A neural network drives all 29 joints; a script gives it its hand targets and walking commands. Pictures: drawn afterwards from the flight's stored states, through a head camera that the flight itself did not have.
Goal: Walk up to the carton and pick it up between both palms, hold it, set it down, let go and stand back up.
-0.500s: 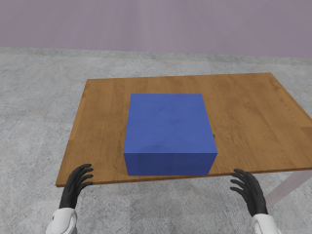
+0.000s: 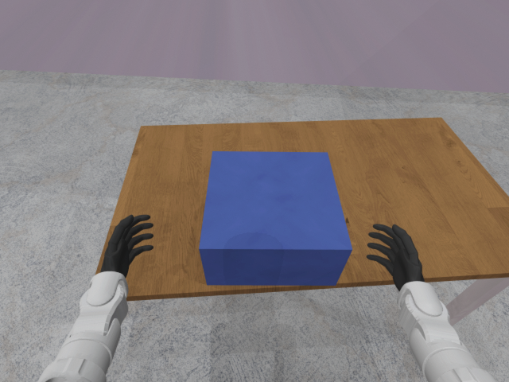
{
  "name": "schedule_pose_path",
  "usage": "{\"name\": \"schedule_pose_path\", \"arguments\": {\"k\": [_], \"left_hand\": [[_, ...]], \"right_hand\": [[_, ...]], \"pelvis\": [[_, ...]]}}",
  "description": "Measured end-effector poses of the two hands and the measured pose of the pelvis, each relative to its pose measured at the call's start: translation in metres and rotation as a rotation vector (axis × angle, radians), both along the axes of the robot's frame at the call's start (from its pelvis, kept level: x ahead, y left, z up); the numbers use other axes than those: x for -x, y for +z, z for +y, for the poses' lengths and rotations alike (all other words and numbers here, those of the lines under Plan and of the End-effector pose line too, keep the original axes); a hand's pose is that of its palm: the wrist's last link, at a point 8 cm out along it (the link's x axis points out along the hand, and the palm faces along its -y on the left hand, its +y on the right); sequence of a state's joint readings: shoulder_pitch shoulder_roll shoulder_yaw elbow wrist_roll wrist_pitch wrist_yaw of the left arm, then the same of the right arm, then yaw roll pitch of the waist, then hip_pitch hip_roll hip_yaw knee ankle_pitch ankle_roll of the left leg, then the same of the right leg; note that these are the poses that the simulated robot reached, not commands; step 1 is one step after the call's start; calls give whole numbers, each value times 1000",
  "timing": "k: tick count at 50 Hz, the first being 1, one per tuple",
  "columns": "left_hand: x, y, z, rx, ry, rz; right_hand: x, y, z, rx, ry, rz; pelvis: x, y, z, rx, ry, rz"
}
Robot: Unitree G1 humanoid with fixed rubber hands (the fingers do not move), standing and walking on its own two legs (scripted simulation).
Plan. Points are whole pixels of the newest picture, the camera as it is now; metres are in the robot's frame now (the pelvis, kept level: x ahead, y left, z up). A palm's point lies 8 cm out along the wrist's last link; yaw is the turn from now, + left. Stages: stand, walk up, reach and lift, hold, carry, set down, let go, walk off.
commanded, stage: reach and lift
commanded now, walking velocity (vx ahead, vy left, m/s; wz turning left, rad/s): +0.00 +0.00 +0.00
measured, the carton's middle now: (270, 214) +0.47 -0.01 -0.06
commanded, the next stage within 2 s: none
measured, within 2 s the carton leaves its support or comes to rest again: neither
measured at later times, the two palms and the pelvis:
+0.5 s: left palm (125, 203) +0.38 +0.25 +0.08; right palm (401, 216) +0.38 -0.22 +0.06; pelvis -0.01 +0.00 +0.00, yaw +0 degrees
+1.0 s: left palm (132, 164) +0.44 +0.24 +0.11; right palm (402, 172) +0.44 -0.23 +0.11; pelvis +0.00 +0.00 -0.01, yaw -1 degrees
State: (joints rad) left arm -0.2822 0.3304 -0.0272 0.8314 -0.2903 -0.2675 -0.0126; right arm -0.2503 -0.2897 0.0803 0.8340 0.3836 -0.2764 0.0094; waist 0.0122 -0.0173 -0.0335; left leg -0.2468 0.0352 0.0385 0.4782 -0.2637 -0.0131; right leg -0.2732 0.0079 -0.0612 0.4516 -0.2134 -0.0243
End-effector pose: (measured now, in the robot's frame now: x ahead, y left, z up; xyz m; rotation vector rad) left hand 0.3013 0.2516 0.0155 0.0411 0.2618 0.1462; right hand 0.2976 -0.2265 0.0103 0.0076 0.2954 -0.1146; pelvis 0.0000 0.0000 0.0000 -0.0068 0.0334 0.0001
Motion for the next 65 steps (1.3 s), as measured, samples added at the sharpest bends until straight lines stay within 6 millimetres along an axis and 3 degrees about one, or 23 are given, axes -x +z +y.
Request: {"name": "schedule_pose_path", "arguments": {"k": [16, 33, 50, 57, 65], "left_hand": [[-54, 47, -3, -10, -18, -21], [-98, 65, -10, -2, -32, -5], [-139, 96, -10, -34, -16, -13], [-140, 83, -8, -50, -16, -5], [-123, 26, -5, -57, 0, 39]], "right_hand": [[-53, 38, 1, 4, 18, -26], [-95, 62, 6, 24, -2, -23], [-142, 99, -1, 49, -14, -45], [-146, 88, 1, 63, -14, -31], [-132, 31, 8, 58, -1, 10]], "pelvis": [[4, 1, 3, 4, -5, 53], [5, -2, 2, 6, -3, 136], [4, -7, 2, 9, -9, 237], [6, -10, -1, 9, 2, 272], [11, -20, -2, 6, 14, 351]]}}
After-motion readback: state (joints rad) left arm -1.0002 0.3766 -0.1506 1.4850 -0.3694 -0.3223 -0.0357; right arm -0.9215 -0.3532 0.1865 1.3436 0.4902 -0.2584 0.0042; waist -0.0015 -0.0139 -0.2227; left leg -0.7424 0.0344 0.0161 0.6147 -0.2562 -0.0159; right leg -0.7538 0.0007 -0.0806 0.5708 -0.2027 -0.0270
